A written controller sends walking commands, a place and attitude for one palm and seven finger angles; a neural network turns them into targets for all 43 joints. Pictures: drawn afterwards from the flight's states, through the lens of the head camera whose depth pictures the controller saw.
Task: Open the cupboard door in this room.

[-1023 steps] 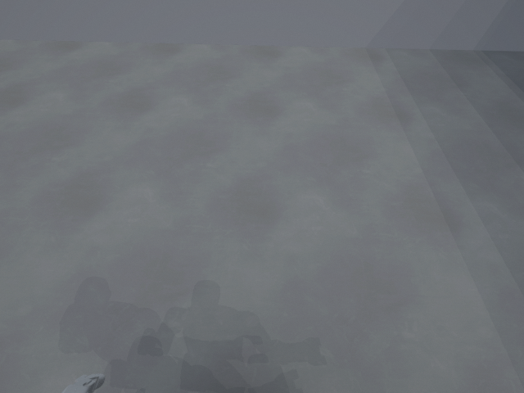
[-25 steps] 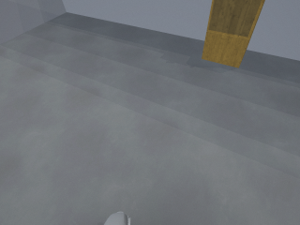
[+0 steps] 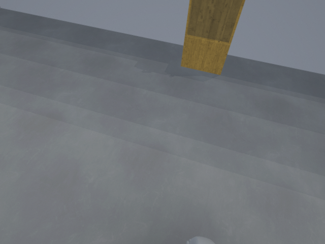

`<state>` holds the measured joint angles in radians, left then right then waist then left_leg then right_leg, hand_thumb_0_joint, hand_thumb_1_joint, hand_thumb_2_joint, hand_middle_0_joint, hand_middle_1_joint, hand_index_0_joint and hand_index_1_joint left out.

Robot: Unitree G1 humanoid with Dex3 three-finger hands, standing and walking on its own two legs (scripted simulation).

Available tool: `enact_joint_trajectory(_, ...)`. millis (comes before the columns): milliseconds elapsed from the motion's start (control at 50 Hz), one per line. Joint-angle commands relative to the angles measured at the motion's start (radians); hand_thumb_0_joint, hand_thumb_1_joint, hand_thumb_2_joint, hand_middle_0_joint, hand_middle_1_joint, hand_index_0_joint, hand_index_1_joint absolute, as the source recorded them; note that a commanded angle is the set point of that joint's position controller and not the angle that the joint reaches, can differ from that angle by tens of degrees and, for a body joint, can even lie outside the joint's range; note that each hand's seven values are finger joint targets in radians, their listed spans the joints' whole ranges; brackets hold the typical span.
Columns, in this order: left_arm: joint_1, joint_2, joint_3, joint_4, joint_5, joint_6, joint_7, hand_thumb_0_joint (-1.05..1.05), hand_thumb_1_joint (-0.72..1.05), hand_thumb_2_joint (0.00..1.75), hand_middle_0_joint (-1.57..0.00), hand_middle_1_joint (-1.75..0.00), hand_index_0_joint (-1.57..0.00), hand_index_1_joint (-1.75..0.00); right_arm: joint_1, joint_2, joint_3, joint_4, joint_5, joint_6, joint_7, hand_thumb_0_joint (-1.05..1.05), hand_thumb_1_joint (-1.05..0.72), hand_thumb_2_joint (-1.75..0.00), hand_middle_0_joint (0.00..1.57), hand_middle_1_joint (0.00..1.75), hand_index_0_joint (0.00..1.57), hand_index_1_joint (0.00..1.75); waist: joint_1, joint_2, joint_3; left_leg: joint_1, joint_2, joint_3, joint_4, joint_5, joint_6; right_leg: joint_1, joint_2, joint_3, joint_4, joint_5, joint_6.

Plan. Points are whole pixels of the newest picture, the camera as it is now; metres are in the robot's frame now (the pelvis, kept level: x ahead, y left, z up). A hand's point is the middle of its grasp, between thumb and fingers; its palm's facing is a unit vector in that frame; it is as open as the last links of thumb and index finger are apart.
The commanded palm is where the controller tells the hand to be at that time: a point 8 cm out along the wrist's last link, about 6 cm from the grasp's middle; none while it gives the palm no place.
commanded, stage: turn or walk to find it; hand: left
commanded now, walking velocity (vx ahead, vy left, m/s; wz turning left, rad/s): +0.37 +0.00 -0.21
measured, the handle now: out of the picture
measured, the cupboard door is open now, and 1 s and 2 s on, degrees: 0 0 0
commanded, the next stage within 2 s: stand and wait in 1.16 s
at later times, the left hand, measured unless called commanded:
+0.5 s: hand (136, 181) +0.33 +0.11 -0.16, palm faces -0.06 -0.97 -0.23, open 7.1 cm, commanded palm none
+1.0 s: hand (131, 149) +0.45 +0.15 -0.17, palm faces -0.05 -0.99 -0.16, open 7.4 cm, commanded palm none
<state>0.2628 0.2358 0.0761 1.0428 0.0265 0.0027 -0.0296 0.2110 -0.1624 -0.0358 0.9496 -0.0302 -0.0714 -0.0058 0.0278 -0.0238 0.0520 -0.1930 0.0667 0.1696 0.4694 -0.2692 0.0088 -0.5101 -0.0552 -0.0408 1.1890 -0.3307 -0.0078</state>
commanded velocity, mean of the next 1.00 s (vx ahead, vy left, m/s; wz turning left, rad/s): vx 0.38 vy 0.00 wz -0.06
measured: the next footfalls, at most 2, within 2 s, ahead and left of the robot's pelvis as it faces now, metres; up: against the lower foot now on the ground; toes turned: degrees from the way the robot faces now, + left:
right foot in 0.28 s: +0.26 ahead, -0.16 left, +0.00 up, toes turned -13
left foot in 0.76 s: +0.46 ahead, +0.07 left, +0.00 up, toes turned +6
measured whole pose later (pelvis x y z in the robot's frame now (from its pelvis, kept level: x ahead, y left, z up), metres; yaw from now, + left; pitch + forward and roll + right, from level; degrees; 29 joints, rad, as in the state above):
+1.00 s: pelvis +0.42 -0.03 +0.01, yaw -6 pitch -1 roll +0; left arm 0.25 0.19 0.05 1.10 0.03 -0.01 -0.02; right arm 0.29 -0.15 -0.05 1.06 -0.03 -0.07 0.00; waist 0.01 -0.03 0.04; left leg -0.14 0.05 0.20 0.39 -0.24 0.03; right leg -0.55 -0.12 -0.05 1.15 -0.24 0.02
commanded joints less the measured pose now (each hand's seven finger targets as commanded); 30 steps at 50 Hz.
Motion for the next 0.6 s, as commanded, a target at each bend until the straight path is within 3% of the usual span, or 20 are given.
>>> enact_joint_trajectory(0,-0.066,-0.020,-0.003,-0.103,0.008,-0.008,-0.013,0.00,0.90,0.90,-0.20,-0.30,-0.20,-0.30,0.151,-0.128,-0.036,0.026,0.005,-0.022,-0.009,0.00,-0.90,-0.90,0.20,0.30,0.20,0.30,-0.032,0.135,0.027,0.046,0.256,-0.137,-0.275,0.207,0.108,-0.143,-0.073,0.028,-0.074,0.113,0.027)
enact_joint_trajectory(60,-0.157,-0.026,-0.014,-0.127,0.008,-0.009,-0.016,0.00,0.90,0.90,-0.20,-0.30,-0.20,-0.30,0.193,-0.132,-0.036,0.060,0.004,-0.022,-0.007,0.00,-0.90,-0.90,0.20,0.30,0.20,0.30,-0.042,0.133,0.047,0.086,0.240,-0.079,-0.274,0.284,0.102,-0.146,-0.074,-0.006,-0.235,0.174,0.030)
enact_joint_trajectory(120,-0.268,-0.025,-0.025,-0.151,0.004,-0.018,-0.015,0.00,0.90,0.90,-0.20,-0.30,-0.20,-0.30,0.253,-0.142,-0.038,0.094,-0.003,-0.016,-0.005,0.00,-0.90,-0.90,0.20,0.30,0.20,0.30,-0.079,0.150,0.055,0.137,0.247,-0.056,-0.233,0.398,0.096,-0.082,-0.045,-0.057,-0.430,0.146,0.013)
enact_joint_trajectory(160,-0.278,-0.015,-0.026,-0.152,0.002,-0.025,-0.015,0.00,0.90,0.90,-0.20,-0.30,-0.20,-0.30,0.255,-0.164,-0.042,0.108,-0.003,-0.010,-0.005,0.00,-0.90,-0.90,0.20,0.30,0.20,0.30,-0.071,0.148,0.040,0.156,0.258,-0.039,-0.199,0.481,0.088,-0.003,-0.019,-0.080,-0.516,0.127,-0.007)
enact_joint_trajectory(180,-0.263,-0.007,-0.025,-0.141,0.003,-0.028,-0.012,0.00,0.90,0.90,-0.20,-0.30,-0.20,-0.30,0.260,-0.172,-0.043,0.119,-0.002,-0.007,-0.006,0.00,-0.90,-0.90,0.20,0.30,0.20,0.30,-0.060,0.146,0.030,0.156,0.256,-0.028,-0.158,0.571,0.083,0.064,0.003,-0.100,-0.550,0.111,-0.019)
enact_joint_trajectory(200,-0.183,0.009,-0.020,-0.119,0.002,-0.034,-0.009,0.00,0.90,0.90,-0.20,-0.30,-0.20,-0.30,0.246,-0.183,-0.043,0.123,0.002,-0.004,-0.007,0.00,-0.90,-0.90,0.20,0.30,0.20,0.30,-0.015,0.144,-0.015,0.163,0.248,-0.009,-0.065,0.670,0.068,0.176,0.025,-0.112,-0.606,0.115,-0.033)
enact_joint_trajectory(220,-0.050,0.038,-0.015,-0.070,0.004,-0.043,-0.003,0.00,0.90,0.90,-0.20,-0.30,-0.20,-0.30,0.239,-0.182,-0.040,0.128,0.006,-0.001,-0.004,0.00,-0.90,-0.90,0.20,0.30,0.20,0.30,0.045,0.102,-0.079,0.123,0.206,0.026,0.094,0.710,0.038,0.362,0.062,-0.142,-0.681,0.173,-0.043)
enact_joint_trajectory(240,0.108,0.114,0.005,-0.017,0.009,-0.056,0.008,0.00,0.90,0.90,-0.20,-0.30,-0.20,-0.30,0.237,-0.160,-0.034,0.124,0.013,-0.003,0.005,0.00,-0.90,-0.90,0.20,0.30,0.20,0.30,0.117,0.021,-0.180,-0.068,0.172,0.041,0.317,0.535,0.002,0.655,-0.037,-0.031,-0.685,0.222,-0.074)
enact_joint_trajectory(260,0.254,0.234,0.035,0.028,0.007,-0.065,0.025,0.00,0.90,0.90,-0.20,-0.30,-0.20,-0.30,0.246,-0.087,-0.015,0.091,0.026,-0.005,0.007,0.00,-0.90,-0.90,0.20,0.30,0.20,0.30,0.148,-0.209,-0.293,-0.352,0.028,0.062,0.644,-0.175,-0.041,0.885,-0.338,0.381,-0.733,0.319,-0.180)
enact_joint_trajectory(280,0.236,0.279,0.042,0.029,-0.019,-0.062,0.027,0.00,0.90,0.90,-0.20,-0.30,-0.20,-0.30,0.204,-0.112,-0.019,0.069,0.034,0.003,0.003,0.00,-0.90,-0.90,0.20,0.30,0.20,0.30,0.127,-0.210,-0.302,-0.429,0.012,-0.076,0.824,-0.330,-0.031,0.827,-0.421,0.524,-0.835,0.343,-0.234)
enact_joint_trajectory(300,0.141,0.249,0.035,-0.001,-0.020,-0.060,0.028,0.00,0.90,0.90,-0.20,-0.30,-0.20,-0.30,0.157,-0.114,-0.026,0.067,0.030,0.007,0.002,0.00,-0.90,-0.90,0.20,0.30,0.20,0.30,0.104,-0.144,-0.217,-0.480,0.045,-0.145,0.900,-0.250,-0.026,0.718,-0.399,0.481,-0.867,0.235,-0.226)
enact_joint_trajectory(320,0.066,0.194,0.023,-0.020,-0.023,-0.058,0.031,0.00,0.90,0.90,-0.20,-0.30,-0.20,-0.30,0.115,-0.119,-0.030,0.068,0.024,0.011,0.002,0.00,-0.90,-0.90,0.20,0.30,0.20,0.30,0.073,-0.031,-0.114,-0.495,0.088,-0.162,0.894,-0.159,-0.022,0.603,-0.372,0.406,-0.885,0.185,-0.201)
enact_joint_trajectory(340,-0.003,0.148,0.008,-0.035,-0.021,-0.063,0.034,0.00,0.90,0.90,-0.20,-0.30,-0.20,-0.30,0.120,-0.099,-0.026,0.080,0.014,0.018,0.005,0.00,-0.90,-0.90,0.20,0.30,0.20,0.30,0.028,0.008,-0.063,-0.456,0.119,-0.161,0.835,-0.086,-0.030,0.484,-0.318,0.296,-0.903,0.197,-0.168)
enact_joint_trajectory(380,-0.050,0.090,-0.008,-0.036,-0.014,-0.074,0.037,0.00,0.90,0.90,-0.20,-0.30,-0.20,-0.30,0.183,-0.067,-0.022,0.106,0.004,0.041,0.008,0.00,-0.90,-0.90,0.20,0.30,0.20,0.30,-0.029,-0.047,-0.043,-0.359,0.122,-0.133,0.736,-0.044,-0.045,0.336,-0.253,0.161,-0.945,0.232,-0.137)
enact_joint_trajectory(420,-0.064,0.075,-0.011,-0.025,-0.009,-0.080,0.039,0.00,0.90,0.90,-0.20,-0.30,-0.20,-0.30,0.217,-0.047,-0.024,0.113,0.004,0.053,0.012,0.00,-0.90,-0.90,0.20,0.30,0.20,0.30,-0.062,-0.083,-0.026,-0.321,0.118,-0.113,0.643,-0.029,-0.059,0.271,-0.221,0.097,-0.976,0.204,-0.137)
enact_joint_trajectory(440,-0.056,0.049,-0.004,-0.034,-0.006,-0.084,0.041,0.00,0.90,0.90,-0.20,-0.30,-0.20,-0.30,0.202,-0.038,-0.026,0.101,0.002,0.055,0.015,0.00,-0.90,-0.90,0.20,0.30,0.20,0.30,-0.063,-0.085,-0.012,-0.322,0.119,-0.105,0.600,-0.004,-0.064,0.247,-0.210,0.083,-0.988,0.194,-0.143)
enact_joint_trajectory(480,-0.038,0.052,-0.011,-0.031,-0.009,-0.088,0.038,0.00,0.90,0.90,-0.20,-0.30,-0.20,-0.30,0.131,-0.039,-0.027,0.067,0.003,0.056,0.025,0.00,-0.90,-0.90,0.20,0.30,0.20,0.30,-0.050,-0.101,0.024,-0.327,0.114,-0.097,0.523,0.046,-0.065,0.216,-0.203,0.082,-1.019,0.128,-0.150)
enact_joint_trajectory(520,-0.030,0.070,-0.008,-0.020,-0.007,-0.093,0.037,0.00,0.90,0.90,-0.20,-0.30,-0.20,-0.30,0.075,-0.046,-0.032,0.042,0.004,0.049,0.035,0.00,-0.90,-0.90,0.20,0.30,0.20,0.30,-0.048,-0.098,0.043,-0.344,0.116,-0.100,0.423,0.077,-0.063,0.247,-0.207,0.084,-1.026,0.092,-0.154)
enact_joint_trajectory(580,0.012,0.087,-0.009,-0.001,-0.007,-0.095,0.035,0.00,0.90,0.90,-0.20,-0.30,-0.20,-0.30,-0.025,-0.063,-0.030,0.006,0.002,0.040,0.045,0.00,-0.90,-0.90,0.20,0.30,0.20,0.30,-0.023,-0.110,0.058,-0.359,0.100,-0.088,0.304,0.097,-0.054,0.328,-0.214,0.085,-1.019,0.104,-0.150)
